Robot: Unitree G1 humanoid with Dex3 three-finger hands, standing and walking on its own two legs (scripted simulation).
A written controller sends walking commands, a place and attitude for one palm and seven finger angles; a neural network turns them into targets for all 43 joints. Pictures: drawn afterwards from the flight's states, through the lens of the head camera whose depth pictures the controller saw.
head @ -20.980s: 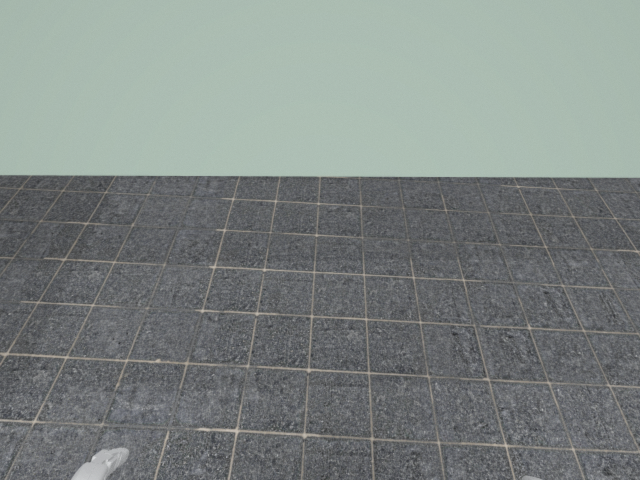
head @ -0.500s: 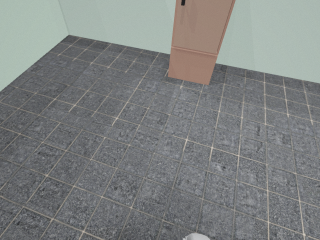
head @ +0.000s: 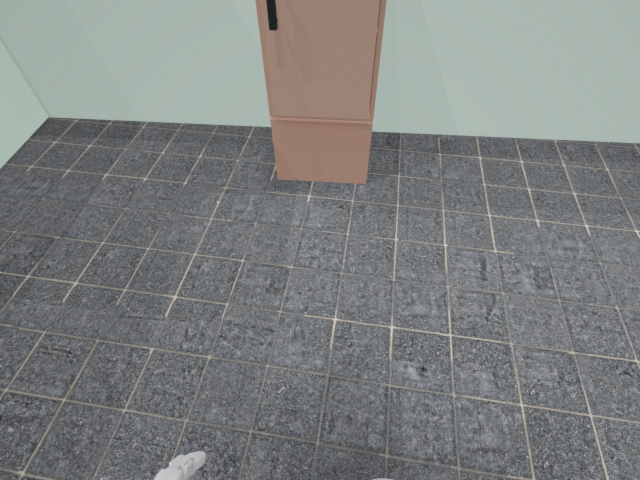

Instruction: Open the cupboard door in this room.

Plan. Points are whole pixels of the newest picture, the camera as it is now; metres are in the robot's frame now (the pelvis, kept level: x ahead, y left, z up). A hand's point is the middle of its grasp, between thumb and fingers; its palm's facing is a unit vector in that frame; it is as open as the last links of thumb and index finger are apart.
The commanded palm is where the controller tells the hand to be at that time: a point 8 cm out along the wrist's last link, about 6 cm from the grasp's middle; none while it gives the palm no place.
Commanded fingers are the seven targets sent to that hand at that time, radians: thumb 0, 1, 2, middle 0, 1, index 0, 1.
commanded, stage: turn or walk to find it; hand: left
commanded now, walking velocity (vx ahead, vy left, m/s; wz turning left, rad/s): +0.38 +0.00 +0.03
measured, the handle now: out of the picture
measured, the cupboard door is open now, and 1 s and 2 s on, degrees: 0 0 0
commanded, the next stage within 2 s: stand and wait in 0.20 s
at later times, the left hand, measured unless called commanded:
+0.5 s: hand out of the picture +0.06 +0.17 -0.17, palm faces +0.17 -0.98 -0.11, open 7.4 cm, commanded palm none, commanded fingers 0.00 0.90 0.90 -0.20 -0.30 -0.20 -0.30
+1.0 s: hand (191, 441) +0.21 +0.20 -0.16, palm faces +0.07 -0.98 -0.21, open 7.3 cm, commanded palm none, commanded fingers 0.00 0.90 0.90 -0.20 -0.30 -0.20 -0.30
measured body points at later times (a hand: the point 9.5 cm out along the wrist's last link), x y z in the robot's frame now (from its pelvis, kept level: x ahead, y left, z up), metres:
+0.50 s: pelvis +0.17 +0.05 +0.00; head +0.20 +0.07 +0.45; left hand +0.06 +0.23 -0.16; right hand +0.30 -0.17 -0.14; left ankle +0.22 +0.15 -0.73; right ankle +0.07 -0.07 -0.71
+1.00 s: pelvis +0.21 +0.02 +0.01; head +0.20 +0.01 +0.46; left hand +0.20 +0.25 -0.14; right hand +0.22 -0.21 -0.15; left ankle +0.22 +0.15 -0.73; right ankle +0.21 -0.10 -0.73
